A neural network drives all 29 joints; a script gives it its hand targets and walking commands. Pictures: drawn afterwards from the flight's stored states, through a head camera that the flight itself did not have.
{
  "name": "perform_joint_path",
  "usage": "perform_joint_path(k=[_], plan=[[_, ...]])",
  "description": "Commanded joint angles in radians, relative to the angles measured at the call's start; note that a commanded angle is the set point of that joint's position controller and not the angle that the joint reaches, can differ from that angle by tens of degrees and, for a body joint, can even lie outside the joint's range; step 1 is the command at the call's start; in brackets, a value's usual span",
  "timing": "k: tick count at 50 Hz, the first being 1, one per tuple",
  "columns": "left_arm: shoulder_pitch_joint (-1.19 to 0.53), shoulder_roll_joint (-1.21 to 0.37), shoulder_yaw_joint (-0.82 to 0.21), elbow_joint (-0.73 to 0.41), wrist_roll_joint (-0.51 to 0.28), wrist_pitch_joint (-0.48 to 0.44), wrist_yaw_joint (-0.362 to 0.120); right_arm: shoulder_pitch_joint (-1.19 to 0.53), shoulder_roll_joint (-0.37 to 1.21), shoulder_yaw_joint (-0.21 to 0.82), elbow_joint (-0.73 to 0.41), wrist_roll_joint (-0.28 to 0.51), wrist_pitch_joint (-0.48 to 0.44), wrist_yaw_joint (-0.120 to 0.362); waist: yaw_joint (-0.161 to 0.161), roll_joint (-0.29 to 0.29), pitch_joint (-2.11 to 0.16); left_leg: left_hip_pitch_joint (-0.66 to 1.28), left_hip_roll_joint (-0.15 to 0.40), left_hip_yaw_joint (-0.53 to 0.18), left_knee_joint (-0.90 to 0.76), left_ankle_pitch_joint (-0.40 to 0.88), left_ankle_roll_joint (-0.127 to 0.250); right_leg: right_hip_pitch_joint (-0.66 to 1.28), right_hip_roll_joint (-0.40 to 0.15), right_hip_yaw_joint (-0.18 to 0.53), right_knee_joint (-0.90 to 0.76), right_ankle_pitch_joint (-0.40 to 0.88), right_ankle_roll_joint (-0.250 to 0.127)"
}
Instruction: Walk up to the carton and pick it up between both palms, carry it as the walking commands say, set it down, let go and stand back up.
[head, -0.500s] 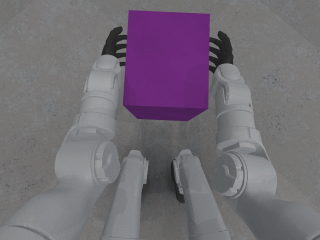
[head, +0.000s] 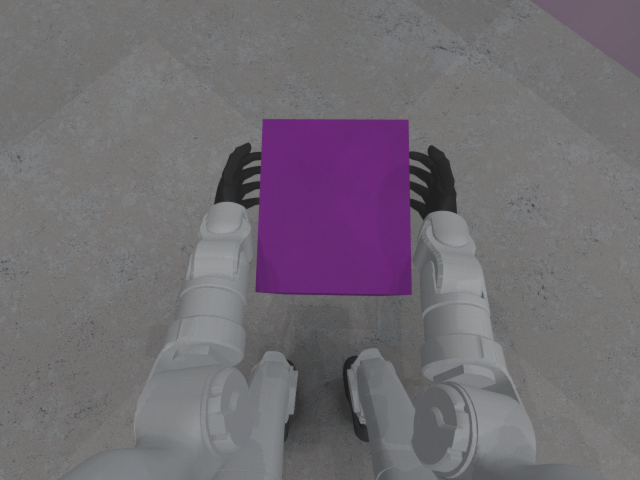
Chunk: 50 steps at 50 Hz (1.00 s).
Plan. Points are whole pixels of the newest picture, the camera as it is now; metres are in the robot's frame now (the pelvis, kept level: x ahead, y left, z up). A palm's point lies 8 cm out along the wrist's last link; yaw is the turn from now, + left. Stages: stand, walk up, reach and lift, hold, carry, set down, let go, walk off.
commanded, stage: reach and lift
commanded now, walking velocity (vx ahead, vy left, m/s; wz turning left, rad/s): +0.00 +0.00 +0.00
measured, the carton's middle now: (333, 225) +0.42 -0.02 -0.14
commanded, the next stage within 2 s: none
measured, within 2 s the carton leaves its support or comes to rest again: neither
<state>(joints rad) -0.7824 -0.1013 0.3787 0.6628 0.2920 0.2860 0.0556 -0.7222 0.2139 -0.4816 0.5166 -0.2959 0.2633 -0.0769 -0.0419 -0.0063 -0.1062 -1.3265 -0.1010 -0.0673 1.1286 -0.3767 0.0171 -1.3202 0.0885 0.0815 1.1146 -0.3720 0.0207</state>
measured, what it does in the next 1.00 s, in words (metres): rises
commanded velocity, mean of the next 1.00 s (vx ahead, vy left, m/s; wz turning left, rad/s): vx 0.00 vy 0.00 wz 0.00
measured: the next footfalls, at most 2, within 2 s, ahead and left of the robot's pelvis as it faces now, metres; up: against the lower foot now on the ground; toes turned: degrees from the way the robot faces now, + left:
none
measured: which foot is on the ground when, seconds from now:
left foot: down 0.00-1.00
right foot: down 0.00-1.00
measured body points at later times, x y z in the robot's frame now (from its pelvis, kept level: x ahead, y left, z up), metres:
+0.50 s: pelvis +0.02 +0.00 +0.06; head +0.16 +0.01 +0.48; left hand +0.41 +0.12 +0.00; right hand +0.39 -0.14 +0.02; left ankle +0.06 +0.10 -0.63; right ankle +0.06 -0.12 -0.63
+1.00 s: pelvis +0.03 +0.00 +0.10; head +0.10 +0.01 +0.54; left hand +0.39 +0.11 +0.07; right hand +0.38 -0.15 +0.09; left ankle +0.06 +0.10 -0.63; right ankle +0.06 -0.12 -0.63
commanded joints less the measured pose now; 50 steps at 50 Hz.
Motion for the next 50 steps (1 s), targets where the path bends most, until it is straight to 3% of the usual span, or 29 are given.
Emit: perform_joint_path(k=[1, 7, 13, 23, 31, 50], plan=[[-0.522, -1.061, -0.526, 0.020, -0.130, -0.044, -0.233, -0.544, 0.992, 0.641, 0.123, 0.123, 0.002, 0.232, -0.002, 0.006, -0.821, 0.537, -0.051, 0.004, -0.110, 0.308, -0.013, 0.540, 0.052, -0.024, -0.101, 0.331, -0.002], [-0.415, -1.053, -0.486, 0.061, -0.092, -0.030, -0.235, -0.398, 0.983, 0.573, 0.192, 0.076, 0.018, 0.236, -0.016, 0.045, -0.636, 0.594, -0.038, -0.006, -0.194, 0.311, -0.013, 0.540, 0.044, -0.021, -0.181, 0.313, -0.016], [-0.367, -1.049, -0.474, 0.038, -0.089, -0.049, -0.225, -0.352, 0.965, 0.542, 0.169, 0.064, 0.006, 0.250, -0.017, 0.067, -0.575, 0.652, -0.030, -0.020, -0.277, 0.349, -0.008, 0.616, 0.036, -0.013, -0.249, 0.361, -0.024], [-0.345, -1.081, -0.524, -0.002, -0.095, -0.053, -0.216, -0.341, 0.972, 0.588, 0.137, 0.057, 0.004, 0.257, -0.015, 0.028, -0.559, 0.769, -0.017, -0.034, -0.375, 0.319, -0.004, 0.724, 0.026, -0.008, -0.336, 0.318, -0.029], [-0.339, -1.111, -0.528, -0.018, -0.089, -0.002, -0.225, -0.335, 0.985, 0.591, 0.134, 0.059, 0.052, 0.278, -0.018, 0.034, -0.488, 0.872, -0.002, -0.029, -0.459, 0.268, -0.004, 0.799, 0.016, -0.018, -0.421, 0.256, -0.037], [-0.212, -1.089, -0.579, -0.101, -0.144, 0.085, -0.227, -0.143, 1.017, 0.618, 0.081, 0.119, 0.157, 0.261, -0.032, 0.016, -0.372, 1.078, 0.005, -0.044, -0.622, 0.399, 0.002, 1.100, -0.004, 0.005, -0.588, 0.451, -0.020]])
